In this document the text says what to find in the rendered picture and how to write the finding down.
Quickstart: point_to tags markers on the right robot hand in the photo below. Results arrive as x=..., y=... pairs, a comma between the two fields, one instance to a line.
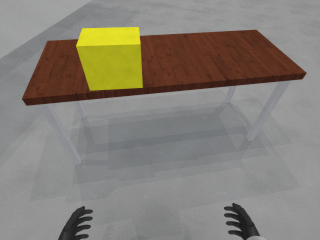
x=245, y=224

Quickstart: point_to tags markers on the left robot hand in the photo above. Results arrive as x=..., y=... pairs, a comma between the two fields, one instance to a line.
x=71, y=228

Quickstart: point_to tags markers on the table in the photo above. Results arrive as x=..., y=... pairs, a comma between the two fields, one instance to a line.
x=170, y=63

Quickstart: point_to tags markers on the carton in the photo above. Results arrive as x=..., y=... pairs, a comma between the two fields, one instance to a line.
x=111, y=57

